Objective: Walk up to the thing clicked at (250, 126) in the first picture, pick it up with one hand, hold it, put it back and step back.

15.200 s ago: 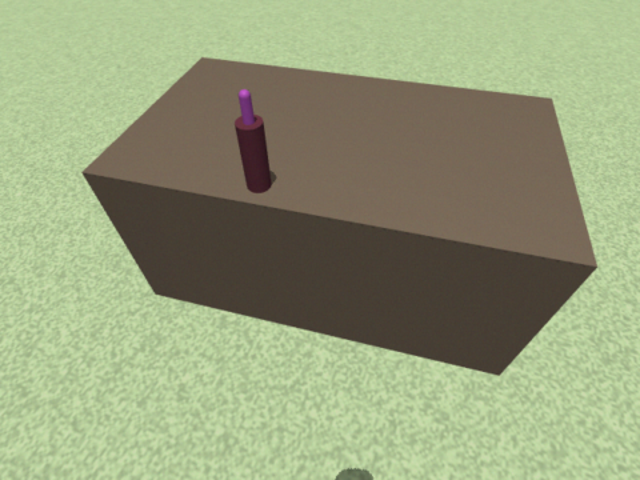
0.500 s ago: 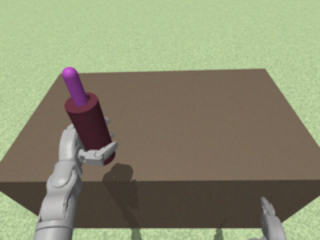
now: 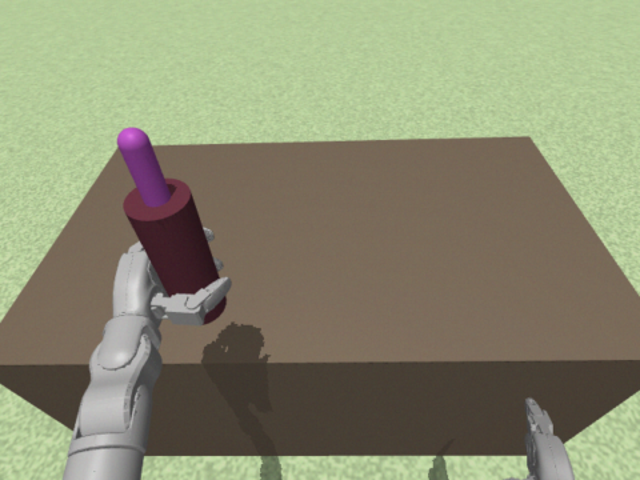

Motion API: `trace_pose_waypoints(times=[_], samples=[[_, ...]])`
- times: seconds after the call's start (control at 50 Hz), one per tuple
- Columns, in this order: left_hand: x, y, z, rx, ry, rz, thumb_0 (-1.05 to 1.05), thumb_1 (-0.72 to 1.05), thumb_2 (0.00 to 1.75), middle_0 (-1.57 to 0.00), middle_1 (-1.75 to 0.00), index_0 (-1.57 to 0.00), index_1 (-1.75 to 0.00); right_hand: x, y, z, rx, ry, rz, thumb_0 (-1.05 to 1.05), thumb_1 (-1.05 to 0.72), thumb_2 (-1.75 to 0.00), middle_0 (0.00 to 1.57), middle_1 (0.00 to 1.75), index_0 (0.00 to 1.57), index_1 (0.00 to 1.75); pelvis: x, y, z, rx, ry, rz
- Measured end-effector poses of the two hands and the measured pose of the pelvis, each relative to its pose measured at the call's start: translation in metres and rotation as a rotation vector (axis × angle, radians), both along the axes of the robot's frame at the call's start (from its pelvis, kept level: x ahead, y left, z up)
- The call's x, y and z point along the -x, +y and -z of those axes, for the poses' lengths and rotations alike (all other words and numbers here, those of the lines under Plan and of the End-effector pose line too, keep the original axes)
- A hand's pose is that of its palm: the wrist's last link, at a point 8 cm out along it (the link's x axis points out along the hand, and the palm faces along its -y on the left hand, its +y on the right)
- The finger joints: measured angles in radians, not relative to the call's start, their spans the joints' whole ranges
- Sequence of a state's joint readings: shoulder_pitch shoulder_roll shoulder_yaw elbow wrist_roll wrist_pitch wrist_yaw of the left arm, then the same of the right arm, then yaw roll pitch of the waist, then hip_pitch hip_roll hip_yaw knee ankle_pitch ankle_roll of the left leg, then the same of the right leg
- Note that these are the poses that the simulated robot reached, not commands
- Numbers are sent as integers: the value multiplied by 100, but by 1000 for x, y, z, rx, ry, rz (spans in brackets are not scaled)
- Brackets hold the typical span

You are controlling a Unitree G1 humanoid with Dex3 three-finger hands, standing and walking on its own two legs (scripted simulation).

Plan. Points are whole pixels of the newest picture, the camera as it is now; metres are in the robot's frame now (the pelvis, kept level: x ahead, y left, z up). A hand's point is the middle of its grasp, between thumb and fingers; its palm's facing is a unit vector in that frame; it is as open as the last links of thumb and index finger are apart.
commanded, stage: hold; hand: left
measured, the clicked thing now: (173, 237) +0.32 +0.18 +0.19
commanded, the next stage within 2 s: crouch in 1.00 s
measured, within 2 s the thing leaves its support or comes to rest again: neither
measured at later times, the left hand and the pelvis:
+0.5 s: hand (198, 284) +0.32 +0.17 +0.11, palm faces +0.12 -0.99 -0.01, open 8.7 cm; pelvis +0.01 +0.00 +0.00, yaw +0 degrees
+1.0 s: hand (198, 277) +0.32 +0.17 +0.11, palm faces +0.12 -0.99 +0.00, open 8.7 cm; pelvis +0.00 +0.00 +0.00, yaw +0 degrees
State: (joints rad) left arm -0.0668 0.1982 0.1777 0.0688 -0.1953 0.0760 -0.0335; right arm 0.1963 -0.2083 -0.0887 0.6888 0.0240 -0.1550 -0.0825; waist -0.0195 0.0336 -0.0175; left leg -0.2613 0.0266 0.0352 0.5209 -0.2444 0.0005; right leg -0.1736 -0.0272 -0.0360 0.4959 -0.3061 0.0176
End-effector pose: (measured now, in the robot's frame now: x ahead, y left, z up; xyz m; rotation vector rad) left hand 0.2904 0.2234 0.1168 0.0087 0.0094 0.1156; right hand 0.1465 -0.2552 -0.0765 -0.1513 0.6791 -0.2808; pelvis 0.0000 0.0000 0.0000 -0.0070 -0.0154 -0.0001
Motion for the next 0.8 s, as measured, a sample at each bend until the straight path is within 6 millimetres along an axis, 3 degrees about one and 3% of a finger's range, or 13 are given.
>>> trace_pose_waypoints(times=[0.2, 0.56, 0.8], samples=[[-3, -7, 10, 13, 39, 18, 0, -19, 104, -79, -99, -80, -98, -4, -1, 2, 1, 22, 0, -1, 54, -6, 5, 5, 5, 5, -3, 1, -1, -1, 7, 2], [0, -2, 11, 2, 35, -3, 0, -20, 106, -79, -99, -81, -99, -11, -1, 6, -12, 37, -6, -1, 54, -6, 5, 5, 5, 5, -6, -2, 0, -3, 8, -5], [0, -5, -1, -2, -2, 7, 0, -21, 106, -79, -99, -81, -99, -6, -3, 3, -3, 30, 6, -1, 54, -5, 5, 5, 5, 5, -2, 0, -1, -2, -3, -4]])
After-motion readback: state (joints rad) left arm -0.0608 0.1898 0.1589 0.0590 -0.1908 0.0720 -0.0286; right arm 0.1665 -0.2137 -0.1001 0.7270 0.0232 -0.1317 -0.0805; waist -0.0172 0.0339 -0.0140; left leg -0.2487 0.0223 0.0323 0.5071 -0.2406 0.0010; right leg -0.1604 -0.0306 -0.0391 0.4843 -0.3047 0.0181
